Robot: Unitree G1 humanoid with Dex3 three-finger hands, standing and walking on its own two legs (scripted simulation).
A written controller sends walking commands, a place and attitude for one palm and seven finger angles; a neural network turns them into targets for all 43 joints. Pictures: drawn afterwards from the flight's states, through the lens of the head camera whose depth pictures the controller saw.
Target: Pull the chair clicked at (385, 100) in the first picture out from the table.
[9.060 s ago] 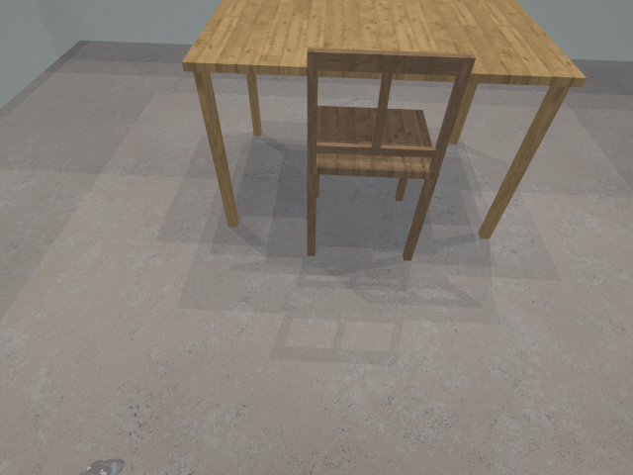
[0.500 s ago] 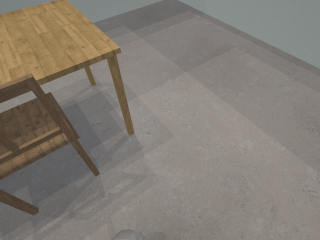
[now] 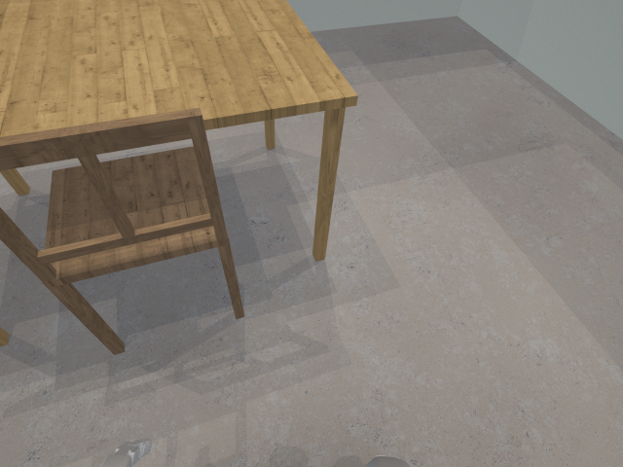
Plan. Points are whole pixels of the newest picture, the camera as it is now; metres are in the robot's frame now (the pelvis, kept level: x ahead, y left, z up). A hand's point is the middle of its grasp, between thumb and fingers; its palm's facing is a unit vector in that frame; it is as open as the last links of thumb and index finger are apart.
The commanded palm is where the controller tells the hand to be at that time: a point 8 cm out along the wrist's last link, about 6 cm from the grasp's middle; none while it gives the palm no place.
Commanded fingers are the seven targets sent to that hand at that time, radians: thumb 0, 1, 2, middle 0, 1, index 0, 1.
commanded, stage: turn to face it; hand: left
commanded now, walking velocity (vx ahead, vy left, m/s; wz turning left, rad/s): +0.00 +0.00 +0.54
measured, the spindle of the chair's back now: (109, 198) +0.60 +0.44 -0.11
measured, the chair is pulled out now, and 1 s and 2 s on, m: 0.00 0.00 0.00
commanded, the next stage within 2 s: take the last steps up to it in 0.44 s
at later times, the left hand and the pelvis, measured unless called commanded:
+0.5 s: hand out of the picture -0.02 +0.18 -0.16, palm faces +0.29 -0.92 -0.27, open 7.3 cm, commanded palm none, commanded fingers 0.00 0.90 0.90 -0.20 -0.30 -0.20 -0.30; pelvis -0.02 -0.03 +0.00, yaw +15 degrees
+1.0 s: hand out of the picture +0.00 +0.18 -0.17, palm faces +0.34 -0.92 -0.20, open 7.3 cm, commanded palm none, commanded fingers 0.00 0.90 0.90 -0.20 -0.30 -0.20 -0.30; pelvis +0.02 +0.00 +0.00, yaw +19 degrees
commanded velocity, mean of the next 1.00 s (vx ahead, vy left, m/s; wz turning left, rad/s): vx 0.14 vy -0.01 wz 0.20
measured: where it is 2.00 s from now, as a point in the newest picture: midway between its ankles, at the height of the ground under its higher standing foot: (278, 449)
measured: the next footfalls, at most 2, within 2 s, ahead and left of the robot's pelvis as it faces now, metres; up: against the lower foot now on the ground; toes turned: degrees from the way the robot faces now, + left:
right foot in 0.14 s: +0.06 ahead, -0.14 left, +0.00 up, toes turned +4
left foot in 0.56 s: -0.02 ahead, +0.11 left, +0.00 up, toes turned +19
